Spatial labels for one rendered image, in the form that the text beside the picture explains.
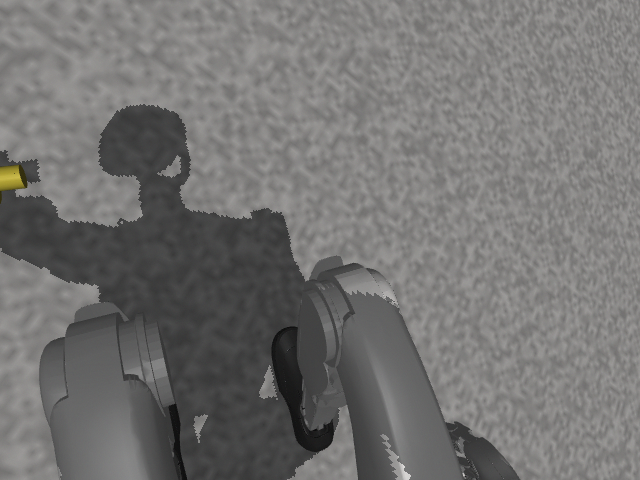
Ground left robot foot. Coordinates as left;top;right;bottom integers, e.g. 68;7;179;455
168;404;187;480

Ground right robot hand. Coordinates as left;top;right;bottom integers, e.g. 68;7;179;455
445;421;520;480

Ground right robot foot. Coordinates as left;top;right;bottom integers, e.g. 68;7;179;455
271;326;334;452

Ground bottle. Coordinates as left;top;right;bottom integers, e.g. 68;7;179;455
0;165;27;204

